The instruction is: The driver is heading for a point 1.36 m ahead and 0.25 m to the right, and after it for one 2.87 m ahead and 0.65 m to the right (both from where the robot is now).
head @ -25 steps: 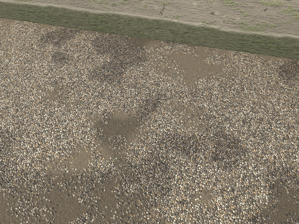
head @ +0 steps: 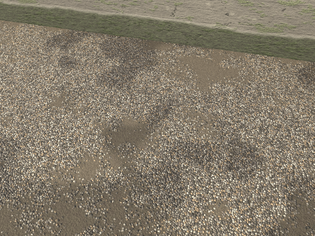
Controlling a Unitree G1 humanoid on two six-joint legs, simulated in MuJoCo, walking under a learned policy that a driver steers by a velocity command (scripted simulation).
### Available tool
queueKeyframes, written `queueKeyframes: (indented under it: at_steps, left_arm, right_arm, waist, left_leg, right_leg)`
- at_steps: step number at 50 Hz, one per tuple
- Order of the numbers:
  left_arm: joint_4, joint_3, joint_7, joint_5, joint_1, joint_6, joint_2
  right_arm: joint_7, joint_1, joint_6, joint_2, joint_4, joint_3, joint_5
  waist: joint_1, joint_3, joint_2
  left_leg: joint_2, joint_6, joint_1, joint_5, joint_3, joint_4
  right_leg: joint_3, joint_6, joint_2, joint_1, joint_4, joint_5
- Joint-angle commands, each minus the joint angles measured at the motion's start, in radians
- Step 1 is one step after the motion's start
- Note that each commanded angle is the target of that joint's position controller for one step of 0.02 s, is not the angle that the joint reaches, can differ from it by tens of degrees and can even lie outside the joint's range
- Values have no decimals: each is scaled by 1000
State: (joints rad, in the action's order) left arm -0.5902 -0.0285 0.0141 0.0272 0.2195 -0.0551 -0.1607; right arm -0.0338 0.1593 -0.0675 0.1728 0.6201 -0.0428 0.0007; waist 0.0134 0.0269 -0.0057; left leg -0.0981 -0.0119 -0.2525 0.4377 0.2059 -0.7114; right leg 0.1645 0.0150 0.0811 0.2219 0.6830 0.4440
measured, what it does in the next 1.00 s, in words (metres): stands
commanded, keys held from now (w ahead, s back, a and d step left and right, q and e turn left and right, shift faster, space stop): w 0.98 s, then no key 0.02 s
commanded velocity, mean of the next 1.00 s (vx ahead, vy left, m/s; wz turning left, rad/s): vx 0.50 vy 0.00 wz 0.00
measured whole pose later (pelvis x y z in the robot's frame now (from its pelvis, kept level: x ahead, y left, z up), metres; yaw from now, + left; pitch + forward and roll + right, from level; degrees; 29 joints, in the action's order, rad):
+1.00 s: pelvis -0.01 +0.00 +0.00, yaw +0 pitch -1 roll +0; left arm -0.58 -0.04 0.01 0.03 0.25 -0.06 -0.16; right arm -0.04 0.14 -0.07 0.16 0.63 -0.05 0.00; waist 0.01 0.03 0.00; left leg -0.08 0.00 -0.26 0.42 0.18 -0.71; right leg 0.17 0.01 0.08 0.22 0.69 0.44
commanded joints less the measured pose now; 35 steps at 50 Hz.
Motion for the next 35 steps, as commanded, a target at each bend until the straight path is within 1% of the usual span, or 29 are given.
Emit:
queueKeyframes:
  at_steps: [1, 5, 6, 10, 35]
  left_arm:
    - [88, 20, 1, 2, -45, 12, -74]
    - [90, 19, 0, 3, -37, 10, -72]
    - [90, 18, 0, 1, -34, 12, -72]
    - [93, 16, -1, 1, -36, 13, -73]
    - [98, 11, -3, 1, -21, 14, -69]
  right_arm:
    - [-2, -76, 15, 71, -88, 17, -1]
    - [-4, -79, 15, 70, -87, 14, 0]
    - [-6, -72, 16, 70, -85, 15, 2]
    - [-5, -79, 16, 70, -84, 15, 1]
    - [-4, -95, 18, 63, -80, 12, 1]
  waist:
    - [-3, 34, 8]
    - [-5, 45, 3]
    - [-2, 50, -3]
    - [-2, 36, 1]
    - [-6, 28, -1]
  left_leg:
    - [33, -44, -162, -467, -43, 99]
    - [35, -44, -155, -468, -47, 95]
    - [35, -42, -149, -456, -45, 99]
    - [37, -41, -152, -444, -44, 103]
    - [40, -39, -147, -400, -46, 118]
  right_leg:
    - [-16, -29, 9, -162, -58, -329]
    - [-15, -28, 8, -155, -55, -318]
    - [-18, -30, 9, -157, -58, -315]
    - [-18, -30, 9, -146, -61, -306]
    - [-20, -31, 10, -132, -72, -273]
Velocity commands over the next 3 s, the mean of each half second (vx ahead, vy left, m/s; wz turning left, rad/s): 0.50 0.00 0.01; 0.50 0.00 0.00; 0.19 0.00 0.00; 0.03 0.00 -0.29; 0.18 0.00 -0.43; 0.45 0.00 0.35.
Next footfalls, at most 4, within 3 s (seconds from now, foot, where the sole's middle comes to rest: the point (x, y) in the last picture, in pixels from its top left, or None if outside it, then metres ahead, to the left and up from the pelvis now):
2.16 right None -0.04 -0.13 -0.75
2.48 left None -0.01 0.05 -0.75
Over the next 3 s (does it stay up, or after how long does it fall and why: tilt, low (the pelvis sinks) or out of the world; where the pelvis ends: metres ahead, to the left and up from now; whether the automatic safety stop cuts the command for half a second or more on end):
stays up -0.06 -0.05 0.00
